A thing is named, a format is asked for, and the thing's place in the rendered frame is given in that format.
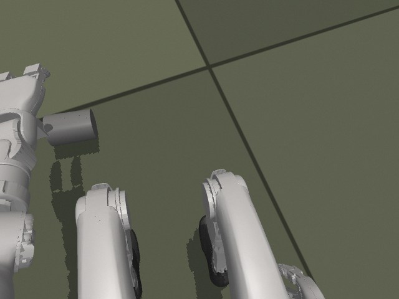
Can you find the left robot arm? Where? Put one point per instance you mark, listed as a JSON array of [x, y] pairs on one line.
[[18, 142]]

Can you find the right robot foot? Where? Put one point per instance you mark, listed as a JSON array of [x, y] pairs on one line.
[[218, 279]]

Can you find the left robot foot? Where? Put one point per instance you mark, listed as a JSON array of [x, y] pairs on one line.
[[135, 265]]

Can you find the can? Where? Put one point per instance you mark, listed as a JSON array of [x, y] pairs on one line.
[[71, 127]]

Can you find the left robot hand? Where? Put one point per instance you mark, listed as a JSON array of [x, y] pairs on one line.
[[25, 93]]

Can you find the right robot hand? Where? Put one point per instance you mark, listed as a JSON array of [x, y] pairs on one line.
[[306, 287]]

